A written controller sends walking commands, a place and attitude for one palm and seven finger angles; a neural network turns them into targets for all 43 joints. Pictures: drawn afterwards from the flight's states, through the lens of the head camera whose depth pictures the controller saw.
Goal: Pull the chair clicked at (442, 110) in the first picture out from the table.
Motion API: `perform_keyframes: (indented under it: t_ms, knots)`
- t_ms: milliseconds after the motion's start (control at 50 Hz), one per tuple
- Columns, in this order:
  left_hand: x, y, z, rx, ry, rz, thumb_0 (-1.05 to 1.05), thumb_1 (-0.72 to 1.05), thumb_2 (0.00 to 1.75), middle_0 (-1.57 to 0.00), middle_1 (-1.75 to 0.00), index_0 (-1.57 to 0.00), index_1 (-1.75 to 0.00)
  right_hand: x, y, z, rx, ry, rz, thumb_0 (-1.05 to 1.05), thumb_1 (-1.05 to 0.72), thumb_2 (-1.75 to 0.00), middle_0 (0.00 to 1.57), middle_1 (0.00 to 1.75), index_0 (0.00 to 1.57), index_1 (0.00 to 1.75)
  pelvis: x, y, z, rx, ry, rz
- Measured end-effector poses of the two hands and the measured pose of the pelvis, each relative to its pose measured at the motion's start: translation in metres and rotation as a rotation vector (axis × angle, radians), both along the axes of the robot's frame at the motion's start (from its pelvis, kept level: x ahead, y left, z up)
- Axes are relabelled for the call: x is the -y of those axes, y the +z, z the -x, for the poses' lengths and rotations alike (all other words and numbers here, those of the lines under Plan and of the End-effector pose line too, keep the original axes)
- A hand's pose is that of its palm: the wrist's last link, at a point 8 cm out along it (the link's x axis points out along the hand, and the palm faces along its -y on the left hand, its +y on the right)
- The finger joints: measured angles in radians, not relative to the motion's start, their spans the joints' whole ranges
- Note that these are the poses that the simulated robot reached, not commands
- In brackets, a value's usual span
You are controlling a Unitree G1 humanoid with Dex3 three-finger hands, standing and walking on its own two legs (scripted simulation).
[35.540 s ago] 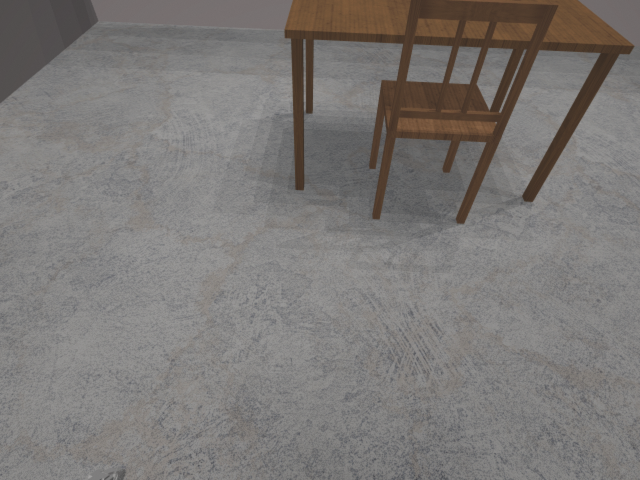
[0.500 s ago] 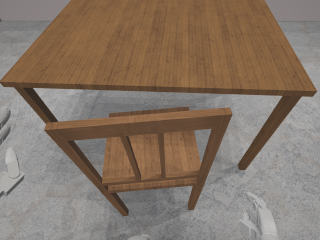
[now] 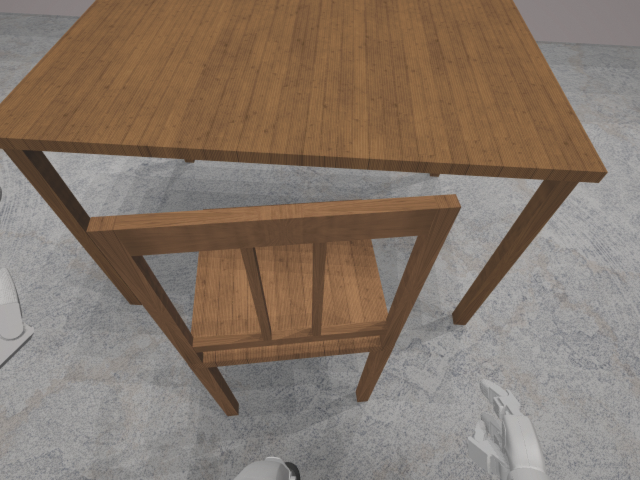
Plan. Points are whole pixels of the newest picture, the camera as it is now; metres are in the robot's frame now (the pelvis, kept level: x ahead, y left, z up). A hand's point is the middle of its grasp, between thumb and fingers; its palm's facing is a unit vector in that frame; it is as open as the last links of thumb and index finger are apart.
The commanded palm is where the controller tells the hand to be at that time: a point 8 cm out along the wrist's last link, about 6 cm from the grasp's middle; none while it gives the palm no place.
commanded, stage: step back with the hand held close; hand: left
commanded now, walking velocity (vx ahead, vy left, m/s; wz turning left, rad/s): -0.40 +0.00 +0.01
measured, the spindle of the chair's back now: (258, 297) +0.37 +0.13 -0.07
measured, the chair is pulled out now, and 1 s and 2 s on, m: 0.13 0.13 0.13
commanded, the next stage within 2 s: stop stepping back and stand still in 0.68 s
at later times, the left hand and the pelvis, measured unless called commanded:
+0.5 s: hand out of the picture +0.14 +0.25 +0.18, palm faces +0.38 -0.74 -0.56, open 7.4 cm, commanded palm +0.07 +0.29 +0.19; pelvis -0.05 -0.02 +0.00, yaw +4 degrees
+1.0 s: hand out of the picture +0.03 +0.24 +0.17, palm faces +0.43 -0.78 -0.46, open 7.4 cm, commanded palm -0.04 +0.29 +0.19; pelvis -0.15 -0.02 -0.01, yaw +4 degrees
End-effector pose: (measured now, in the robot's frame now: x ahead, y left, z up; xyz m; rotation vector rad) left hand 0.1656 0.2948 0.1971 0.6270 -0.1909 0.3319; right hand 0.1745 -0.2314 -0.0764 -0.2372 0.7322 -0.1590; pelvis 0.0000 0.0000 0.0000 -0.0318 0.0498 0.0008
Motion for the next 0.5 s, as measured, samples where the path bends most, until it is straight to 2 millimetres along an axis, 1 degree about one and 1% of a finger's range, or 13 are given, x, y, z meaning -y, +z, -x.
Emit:
perform_keyframes:
  t_ms: [80, 160, 200, 260, 340, 420, 500]
  knots:
    - [0.011, 0.005, 0.007, -0.002, -0.022, -0.023, 0.01, 0.89, 0.90, -0.21, -0.30, -0.21, -0.30, -0.002, -0.002, 0.002, 0.014, 0.027, -0.027, 0.01, -0.90, -0.90, 0.20, 0.30, 0.20, 0.30, 0.006, 0.000, 0.007, 0.008, 0.000, 0.004]
    - [0.020, 0.006, 0.016, 0.003, -0.031, -0.008, 0.01, 0.88, 0.90, -0.21, -0.30, -0.21, -0.30, 0.004, -0.005, 0.008, -0.009, 0.016, -0.042, 0.01, -0.90, -0.90, 0.20, 0.30, 0.21, 0.30, 0.011, 0.000, 0.012, 0.000, 0.013, -0.005]
    - [0.020, 0.004, 0.018, 0.011, -0.018, 0.020, 0.01, 0.88, 0.90, -0.22, -0.30, -0.21, -0.30, 0.006, -0.004, 0.013, -0.043, -0.001, -0.038, 0.01, -0.90, -0.90, 0.20, 0.30, 0.21, 0.30, 0.012, 0.004, 0.013, -0.004, 0.018, -0.028]
    - [0.015, 0.001, 0.021, 0.018, 0.011, 0.039, 0.01, 0.88, 0.90, -0.22, -0.30, -0.21, -0.30, 0.008, 0.000, 0.019, -0.066, -0.018, -0.019, 0.01, -0.90, -0.90, 0.20, 0.30, 0.21, 0.30, 0.011, 0.006, 0.017, -0.013, 0.033, -0.054]
    - [0.007, -0.003, 0.029, 0.037, 0.003, 0.013, 0.01, 0.88, 0.90, -0.22, -0.30, -0.21, -0.30, 0.011, -0.004, 0.022, -0.035, -0.036, 0.010, 0.01, -0.90, -0.90, 0.20, 0.30, 0.21, 0.30, 0.004, -0.004, 0.028, -0.021, 0.055, -0.039]
    - [0.006, -0.002, 0.044, 0.004, 0.020, -0.016, 0.01, 0.88, 0.90, -0.22, -0.30, -0.21, -0.30, 0.006, -0.008, 0.032, -0.036, -0.011, -0.016, 0.01, -0.90, -0.90, 0.20, 0.30, 0.20, 0.30, 0.009, -0.002, 0.040, -0.002, 0.050, -0.038]
    - [0.015, 0.003, 0.067, 0.005, 0.020, -0.028, 0.01, 0.88, 0.90, -0.21, -0.30, -0.21, -0.30, 0.001, -0.014, 0.042, -0.034, 0.026, -0.050, 0.01, -0.90, -0.90, 0.20, 0.30, 0.20, 0.30, 0.015, -0.004, 0.054, 0.013, 0.065, -0.010]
